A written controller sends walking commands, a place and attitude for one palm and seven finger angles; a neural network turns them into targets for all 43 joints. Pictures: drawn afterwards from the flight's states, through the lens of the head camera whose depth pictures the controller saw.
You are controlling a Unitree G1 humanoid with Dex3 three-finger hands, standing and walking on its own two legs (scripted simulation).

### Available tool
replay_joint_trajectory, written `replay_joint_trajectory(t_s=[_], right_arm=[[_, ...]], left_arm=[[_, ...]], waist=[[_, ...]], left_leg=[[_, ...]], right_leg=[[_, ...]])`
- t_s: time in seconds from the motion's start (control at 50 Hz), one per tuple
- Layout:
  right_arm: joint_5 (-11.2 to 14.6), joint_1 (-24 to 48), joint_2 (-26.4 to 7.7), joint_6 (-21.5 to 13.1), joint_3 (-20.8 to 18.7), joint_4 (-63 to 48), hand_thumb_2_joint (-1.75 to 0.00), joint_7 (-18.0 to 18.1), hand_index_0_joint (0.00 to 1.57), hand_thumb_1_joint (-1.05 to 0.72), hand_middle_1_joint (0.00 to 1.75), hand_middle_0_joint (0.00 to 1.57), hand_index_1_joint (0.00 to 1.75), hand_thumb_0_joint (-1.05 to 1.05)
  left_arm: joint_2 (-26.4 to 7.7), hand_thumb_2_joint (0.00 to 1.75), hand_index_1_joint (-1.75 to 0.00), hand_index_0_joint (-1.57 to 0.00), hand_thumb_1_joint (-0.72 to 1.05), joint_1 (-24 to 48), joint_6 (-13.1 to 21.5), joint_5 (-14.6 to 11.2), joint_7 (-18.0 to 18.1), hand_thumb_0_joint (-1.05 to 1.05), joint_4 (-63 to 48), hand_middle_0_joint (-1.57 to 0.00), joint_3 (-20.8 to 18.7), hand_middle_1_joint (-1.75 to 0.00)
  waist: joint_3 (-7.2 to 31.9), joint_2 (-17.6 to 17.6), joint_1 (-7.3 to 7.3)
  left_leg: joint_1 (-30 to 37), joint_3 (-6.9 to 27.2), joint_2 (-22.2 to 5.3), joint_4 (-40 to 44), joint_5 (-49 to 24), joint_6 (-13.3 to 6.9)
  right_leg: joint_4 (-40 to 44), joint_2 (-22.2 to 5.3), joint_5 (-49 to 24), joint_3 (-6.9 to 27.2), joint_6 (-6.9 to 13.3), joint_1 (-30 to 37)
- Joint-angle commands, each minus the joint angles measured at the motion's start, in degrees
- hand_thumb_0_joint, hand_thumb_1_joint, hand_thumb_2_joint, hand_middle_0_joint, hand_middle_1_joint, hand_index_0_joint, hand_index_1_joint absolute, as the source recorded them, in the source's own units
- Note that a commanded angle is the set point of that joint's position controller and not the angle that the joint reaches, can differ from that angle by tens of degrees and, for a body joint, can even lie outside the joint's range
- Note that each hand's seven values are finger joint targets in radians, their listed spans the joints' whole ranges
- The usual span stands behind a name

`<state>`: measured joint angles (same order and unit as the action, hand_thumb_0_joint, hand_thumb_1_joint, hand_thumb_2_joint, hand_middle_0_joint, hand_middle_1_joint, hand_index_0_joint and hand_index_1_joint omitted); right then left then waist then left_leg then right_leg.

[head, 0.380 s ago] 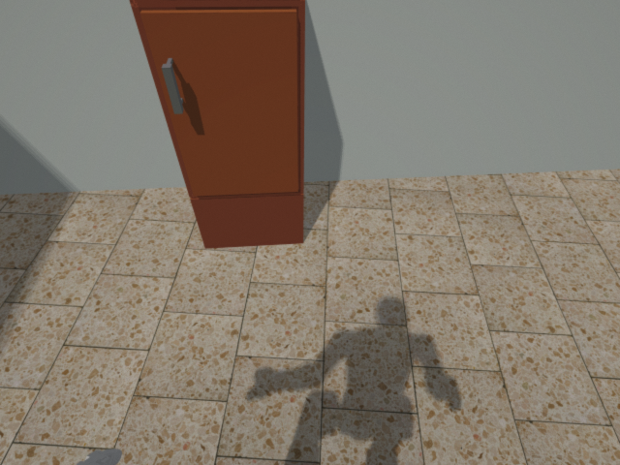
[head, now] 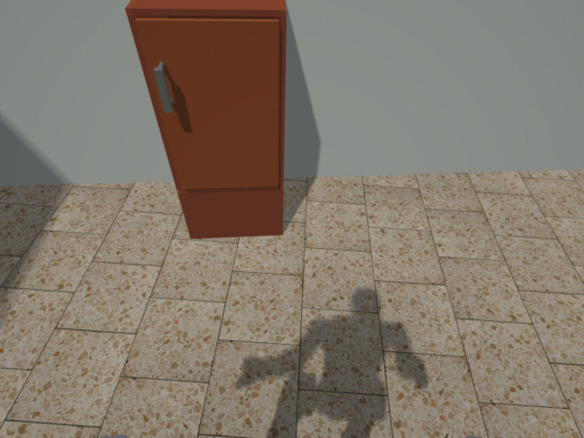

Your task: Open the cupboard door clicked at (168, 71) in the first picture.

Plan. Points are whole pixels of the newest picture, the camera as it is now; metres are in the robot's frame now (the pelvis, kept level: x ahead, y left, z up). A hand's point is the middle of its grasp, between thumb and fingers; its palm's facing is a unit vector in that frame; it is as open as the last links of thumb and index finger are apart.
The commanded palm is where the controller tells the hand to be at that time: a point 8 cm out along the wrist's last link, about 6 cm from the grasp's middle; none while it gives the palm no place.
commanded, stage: stand and wait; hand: left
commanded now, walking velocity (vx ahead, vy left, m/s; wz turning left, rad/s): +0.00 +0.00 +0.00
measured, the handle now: (165, 87) +0.99 +0.43 -0.03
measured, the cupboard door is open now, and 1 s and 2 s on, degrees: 0 0 0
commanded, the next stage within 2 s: look at it before walking up in 0.58 s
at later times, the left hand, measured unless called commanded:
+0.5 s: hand out of the picture +0.06 +0.24 -0.15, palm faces -0.03 -0.94 -0.34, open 7.4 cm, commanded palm none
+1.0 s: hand out of the picture +0.05 +0.23 -0.15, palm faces -0.04 -0.94 -0.33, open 7.4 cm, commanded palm none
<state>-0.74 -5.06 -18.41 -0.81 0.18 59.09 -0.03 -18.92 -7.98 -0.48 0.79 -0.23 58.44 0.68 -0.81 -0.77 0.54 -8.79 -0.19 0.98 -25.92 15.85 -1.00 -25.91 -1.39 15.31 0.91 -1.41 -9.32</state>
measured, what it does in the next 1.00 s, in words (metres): stands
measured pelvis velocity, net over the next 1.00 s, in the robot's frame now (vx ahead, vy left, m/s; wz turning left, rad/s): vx -0.02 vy -0.01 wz -0.01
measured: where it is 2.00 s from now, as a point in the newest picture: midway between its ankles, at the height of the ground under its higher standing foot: outside the picture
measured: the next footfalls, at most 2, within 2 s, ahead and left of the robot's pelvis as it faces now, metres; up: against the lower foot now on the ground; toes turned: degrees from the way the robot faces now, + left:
none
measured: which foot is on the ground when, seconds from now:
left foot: down 0.00-1.00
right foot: down 0.00-1.00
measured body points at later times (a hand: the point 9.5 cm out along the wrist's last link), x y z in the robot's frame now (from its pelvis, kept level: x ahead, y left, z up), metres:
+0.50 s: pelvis -0.02 -0.01 +0.00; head -0.02 -0.01 +0.45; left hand +0.06 +0.29 -0.13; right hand +0.06 -0.30 -0.13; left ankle -0.02 +0.11 -0.74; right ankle -0.01 -0.14 -0.74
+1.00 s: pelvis -0.02 -0.01 +0.01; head -0.01 -0.01 +0.45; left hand +0.06 +0.28 -0.13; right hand +0.06 -0.31 -0.13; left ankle -0.02 +0.11 -0.74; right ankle -0.01 -0.14 -0.74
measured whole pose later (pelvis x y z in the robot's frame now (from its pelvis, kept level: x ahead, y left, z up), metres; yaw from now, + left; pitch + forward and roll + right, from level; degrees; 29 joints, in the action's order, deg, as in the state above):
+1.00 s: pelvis -0.02 -0.01 +0.01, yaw +0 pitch -2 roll +0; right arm -0.4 -6.8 -19.3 -0.9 0.3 63.7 -0.2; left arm -19.4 -8.3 0.0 0.8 -0.4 62.2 0.5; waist -1.5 -0.2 0.2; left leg -7.9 -0.2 -0.1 -21.5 12.0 0.1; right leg -22.0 -0.4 11.6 0.9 -0.5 -8.8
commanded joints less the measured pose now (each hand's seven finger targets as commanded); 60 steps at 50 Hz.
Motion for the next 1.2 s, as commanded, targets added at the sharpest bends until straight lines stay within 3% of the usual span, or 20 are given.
replay_joint_trajectory(t_s=[0.0,0.44,1.18], right_arm=[[0.09,2.58,-12.26,-1.18,-2.85,-3.26,-0.9,1.05,0.2,-0.9,0.3,0.2,0.3,0.0],[0.26,1.08,-12.77,-1.1,-2.39,0.65,-0.9,0.72,0.2,-0.9,0.3,0.2,0.3,0.0],[0.37,1.1,-12.91,-1.22,-2.18,1.16,-0.9,0.77,0.2,-0.9,0.3,0.2,0.3,0.0]], left_arm=[[-12.01,0.9,-0.3,-0.2,0.9,2.67,1.69,-0.14,1.15,0.0,-3.54,-0.2,-2.94,-0.3],[-12.16,0.9,-0.3,-0.2,0.9,2.59,1.69,-0.09,0.92,0.0,-0.44,-0.2,-2.58,-0.3],[-12.35,0.9,-0.3,-0.2,0.9,2.15,2.12,-0.12,0.88,0.0,0.15,-0.2,-2.6,-0.3]], waist=[[4.75,0.94,-0.6],[1.03,0.45,-0.4],[2.96,0.61,-0.51]], left_leg=[[1.89,5.11,-7.19,4.24,-16.79,-1.31],[0.26,6.09,-7.4,8.3,-7.78,-1.03],[2.59,5.5,-7.89,8.15,-12.05,-0.61]], right_leg=[[2.95,-5.07,-15.13,3.94,3.16,1.7],[6.98,-5.05,-6.18,5.49,2.95,-0.33],[7.47,-5.27,-11.53,5.65,3.02,0.89]])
